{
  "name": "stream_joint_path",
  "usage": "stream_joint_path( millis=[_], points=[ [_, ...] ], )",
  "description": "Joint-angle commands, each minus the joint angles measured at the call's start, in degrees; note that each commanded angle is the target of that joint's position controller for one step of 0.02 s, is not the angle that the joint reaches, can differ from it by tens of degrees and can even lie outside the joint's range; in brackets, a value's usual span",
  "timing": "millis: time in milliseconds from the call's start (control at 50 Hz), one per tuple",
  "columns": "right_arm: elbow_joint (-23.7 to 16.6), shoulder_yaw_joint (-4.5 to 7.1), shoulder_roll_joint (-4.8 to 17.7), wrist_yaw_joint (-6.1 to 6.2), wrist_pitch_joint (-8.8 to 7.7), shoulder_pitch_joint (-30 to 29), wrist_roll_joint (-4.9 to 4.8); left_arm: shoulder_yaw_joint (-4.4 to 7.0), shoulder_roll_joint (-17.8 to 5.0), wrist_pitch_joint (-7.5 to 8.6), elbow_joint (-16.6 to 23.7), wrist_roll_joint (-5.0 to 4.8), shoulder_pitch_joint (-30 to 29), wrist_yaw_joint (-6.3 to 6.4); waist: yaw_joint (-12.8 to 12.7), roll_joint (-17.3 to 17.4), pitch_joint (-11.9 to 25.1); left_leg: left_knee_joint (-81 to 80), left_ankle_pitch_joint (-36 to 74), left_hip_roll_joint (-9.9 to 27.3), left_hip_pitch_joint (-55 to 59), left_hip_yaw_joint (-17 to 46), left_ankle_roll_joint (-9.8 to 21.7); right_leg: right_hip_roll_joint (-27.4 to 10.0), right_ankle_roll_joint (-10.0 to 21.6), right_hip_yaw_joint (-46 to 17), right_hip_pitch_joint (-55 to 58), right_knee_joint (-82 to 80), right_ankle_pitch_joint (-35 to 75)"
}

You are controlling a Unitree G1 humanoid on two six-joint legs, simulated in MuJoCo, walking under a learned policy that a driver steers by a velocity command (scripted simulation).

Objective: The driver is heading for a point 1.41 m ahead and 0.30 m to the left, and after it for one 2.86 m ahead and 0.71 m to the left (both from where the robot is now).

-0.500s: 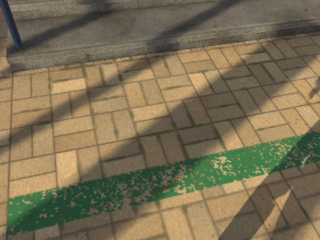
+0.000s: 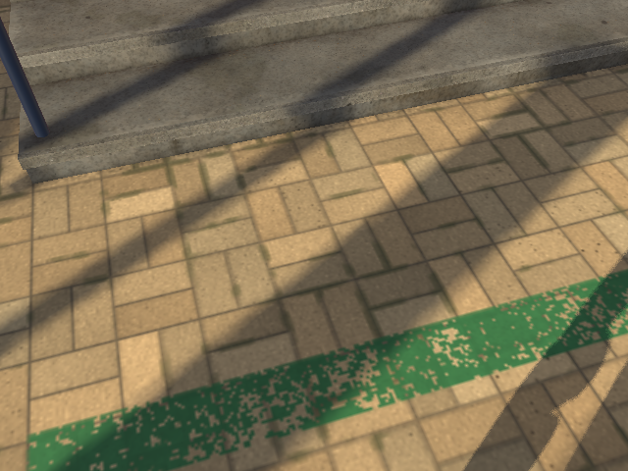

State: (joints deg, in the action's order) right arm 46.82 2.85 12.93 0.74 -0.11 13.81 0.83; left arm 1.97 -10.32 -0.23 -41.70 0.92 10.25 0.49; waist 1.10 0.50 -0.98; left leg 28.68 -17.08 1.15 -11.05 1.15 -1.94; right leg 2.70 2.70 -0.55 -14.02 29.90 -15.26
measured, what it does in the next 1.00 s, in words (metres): walks ahead: left foot, then right foot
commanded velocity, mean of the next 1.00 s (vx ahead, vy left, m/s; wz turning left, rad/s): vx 0.30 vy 0.00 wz -0.01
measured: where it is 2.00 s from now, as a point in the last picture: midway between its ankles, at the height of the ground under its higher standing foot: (280, 408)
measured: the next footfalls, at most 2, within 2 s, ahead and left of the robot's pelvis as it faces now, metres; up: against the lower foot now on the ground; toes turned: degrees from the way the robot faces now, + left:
left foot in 0.46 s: +0.14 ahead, +0.17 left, +0.00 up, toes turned +2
right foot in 0.92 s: +0.50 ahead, -0.03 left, +0.00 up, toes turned -1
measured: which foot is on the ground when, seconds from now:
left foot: down 0.00-0.16, up 0.18-0.44, down 0.46-0.94, up 0.96-1.00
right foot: down 0.00-0.44, up 0.46-0.90, down 0.92-1.00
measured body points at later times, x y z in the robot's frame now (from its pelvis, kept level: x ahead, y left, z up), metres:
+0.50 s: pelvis +0.09 +0.07 -0.01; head +0.10 +0.09 +0.44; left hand +0.12 +0.34 -0.15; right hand +0.19 -0.21 -0.12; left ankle +0.10 +0.17 -0.74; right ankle +0.01 -0.08 -0.70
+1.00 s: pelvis +0.34 +0.07 -0.01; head +0.39 +0.07 +0.43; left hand +0.56 +0.29 -0.11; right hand +0.29 -0.20 -0.15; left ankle +0.13 +0.18 -0.66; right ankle +0.46 -0.03 -0.74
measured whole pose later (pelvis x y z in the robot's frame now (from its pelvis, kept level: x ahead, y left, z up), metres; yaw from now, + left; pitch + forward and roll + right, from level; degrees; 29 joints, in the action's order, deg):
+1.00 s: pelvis +0.34 +0.07 -0.01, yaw +1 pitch +3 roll -1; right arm 56.2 2.0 13.8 0.3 -3.3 23.7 -0.5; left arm 2.0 -13.2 5.5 -45.9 0.5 -2.3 -2.2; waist 3.6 0.3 -3.6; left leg 56.8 -32.3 -2.3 -8.9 3.7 -0.4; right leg 1.9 3.6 3.0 -28.0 28.5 -3.5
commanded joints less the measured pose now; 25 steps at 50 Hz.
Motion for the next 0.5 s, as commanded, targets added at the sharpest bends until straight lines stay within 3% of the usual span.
stream_joint_path(
  millis=[20, 100, 140, 160, 200, 220, 260, 280, 320, 380, 420, 440, 460, 480, 500],
  points=[
    [-1.9, 1.36, 5.2, 0.48, -0.48, 0.1, -0.12, 1.91, -6.2, 0.66, 2.3, -0.19, -0.5, 0.17, -0.6, -0.7, 3.0, -3.4, 9.3, 2.7, -2.3, 2.8, 0.0, -7.3, 2.0, -8.3, 5.8, -5.1, 17.1],
    [0.1, 1.62, 5.6, 1.14, -0.16, 0.7, -0.23, 2.13, -6.0, 0.80, 0.0, -0.36, -0.7, 0.23, -0.5, -0.6, 2.5, -3.8, 10.0, 2.7, -1.2, 2.8, -0.2, -6.9, 1.9, -7.6, 6.0, -5.3, 18.4],
    [1.4, 1.70, 5.1, 1.48, 0.14, 1.5, -0.52, 2.51, -6.7, 0.50, -1.7, -0.66, 0.5, 0.56, -0.8, -2.1, 2.8, -1.8, 1.2, 0.6, -2.4, 0.2, 0.3, -6.3, 2.7, -8.1, 6.2, -7.2, 1.7],
    [1.3, 1.86, 5.3, 1.67, 0.10, 0.6, -0.86, 3.20, -8.5, 0.27, -2.4, -1.05, 2.0, 0.77, -1.9, -3.8, 1.2, 2.1, -4.4, -1.0, -6.0, -1.6, 0.8, -7.4, 4.3, -10.8, 5.9, -9.3, -11.6],
    [-0.6, 1.73, 4.9, 1.77, -0.94, -3.1, -1.47, 4.00, -11.4, 0.51, -3.8, -1.51, 6.2, 0.95, -4.0, -8.7, -3.6, 10.6, -9.2, -1.4, -16.1, -2.9, 1.8, -15.7, 9.8, -24.4, 5.1, -17.1, -30.0],
    [-1.3, 1.88, 5.4, 1.57, -1.80, -4.9, -1.97, 4.18, -12.1, 1.13, -4.3, -1.47, 7.2, 1.10, -4.7, -9.8, -5.8, 15.0, -10.6, -0.2, -19.7, -1.1, 2.8, -18.9, 12.1, -29.9, 4.4, -19.6, -31.0],
    [-2.1, 2.33, 6.4, 0.80, -3.42, -6.6, -2.66, 4.28, -12.2, 2.72, -5.1, -1.28, 8.0, 1.31, -5.0, -9.4, -6.2, 23.0, -14.8, 2.8, -27.7, 2.3, 4.5, -22.4, 14.2, -33.4, 8.3, -21.0, -25.7],
    [-2.1, 2.48, 6.7, 0.41, -4.10, -6.8, -2.70, 4.32, -12.1, 3.32, -5.0, -1.68, 7.0, 1.33, -4.3, -7.6, -5.3, 23.0, -13.9, 4.1, -28.9, 2.9, 5.1, -22.2, 13.5, -31.6, 9.7, -21.1, -22.2],
    [-1.0, 2.23, 5.9, -0.43, -4.98, -6.2, -2.28, 4.29, -11.9, 3.54, -4.6, -2.16, 4.1, 1.25, -3.1, -6.1, -2.8, 16.5, -9.0, 4.5, -23.4, 1.2, 5.1, -18.3, 10.5, -22.7, 8.5, -20.5, -13.1],
    [2.1, 1.90, 4.1, -1.38, -5.25, -1.5, -1.81, 4.64, -12.8, 2.79, -5.3, -2.84, 2.5, 0.69, -0.1, -5.8, -0.1, 6.5, 4.0, 0.1, -4.7, -4.7, 3.3, -12.5, 7.9, -11.0, -2.4, -17.4, -6.5],
    [5.2, 2.52, 4.8, -1.17, -4.65, 5.6, -1.86, 4.04, -10.9, 2.80, -6.3, -2.52, 3.7, 0.33, 3.0, -4.3, 1.1, 4.5, 4.9, -2.9, 7.8, -7.1, 2.7, -10.2, 6.3, -7.9, -10.6, -11.2, -9.8],
    [6.2, 3.13, 6.3, -0.61, -4.47, 10.3, -2.20, 3.11, -8.6, 3.32, -6.2, -2.03, 2.8, 0.15, 5.7, -2.4, 1.5, 2.3, 2.3, -1.2, 14.2, -4.0, 4.0, -8.3, 4.3, -5.8, -15.7, -3.9, -9.2],
    [6.6, 4.28, 11.8, 0.16, -4.66, 17.0, -1.77, 1.74, -4.2, 3.98, -4.8, -0.97, 1.0, -0.14, 8.0, 10.7, 2.8, -7.3, -6.7, 12.1, 19.3, 15.6, 8.7, -3.0, -0.4, 1.2, -23.5, 19.1, -9.9],
    [6.6, 4.84, 16.9, -0.68, -5.28, 19.7, -0.85, 2.14, -4.8, 5.53, -2.3, -2.32, 1.7, 0.08, 6.7, 19.1, 4.7, -18.4, -19.0, 22.7, 22.5, 43.1, 18.9, 1.8, -1.5, -1.2, -35.2, 33.0, -19.4],
    [5.3, 3.82, 13.8, -1.06, -5.99, 14.3, -0.62, 3.11, -9.6, 6.24, -2.1, -3.93, 0.2, 0.20, 5.0, 11.0, 0.0, -20.4, -29.2, 23.6, 18.0, 44.7, 20.0, -3.5, -0.2, -5.0, -40.2, 39.8, -16.0]
  ],
)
